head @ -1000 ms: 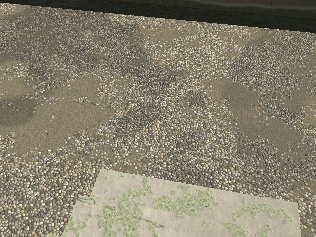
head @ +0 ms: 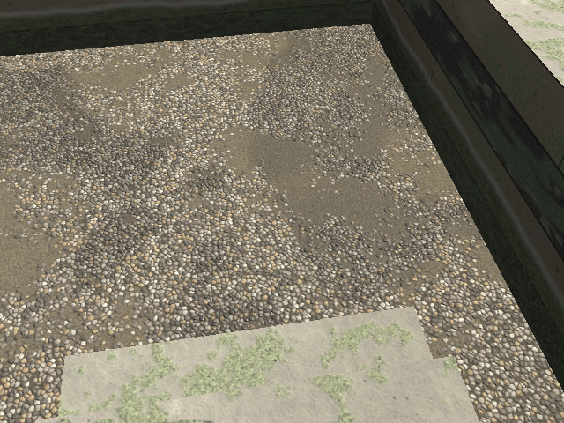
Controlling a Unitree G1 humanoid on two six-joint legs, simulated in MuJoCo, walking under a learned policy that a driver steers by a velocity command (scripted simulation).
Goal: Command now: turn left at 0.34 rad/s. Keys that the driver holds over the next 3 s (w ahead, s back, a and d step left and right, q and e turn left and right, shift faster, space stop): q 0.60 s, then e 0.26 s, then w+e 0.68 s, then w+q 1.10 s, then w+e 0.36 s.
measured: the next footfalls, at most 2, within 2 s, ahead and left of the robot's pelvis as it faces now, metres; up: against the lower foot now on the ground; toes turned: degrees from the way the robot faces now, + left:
left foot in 0.78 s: -0.01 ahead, +0.17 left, +0.00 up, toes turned +28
right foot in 1.22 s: +0.09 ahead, -0.10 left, +0.00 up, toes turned +6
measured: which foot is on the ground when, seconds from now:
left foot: down 0.00-0.16, up 0.18-0.76, down 0.78-1.00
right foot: down 0.00-0.78, up 0.80-1.00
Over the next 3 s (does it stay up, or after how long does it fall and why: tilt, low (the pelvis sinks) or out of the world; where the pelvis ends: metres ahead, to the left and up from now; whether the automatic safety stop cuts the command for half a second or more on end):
stays up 0.97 0.16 -0.55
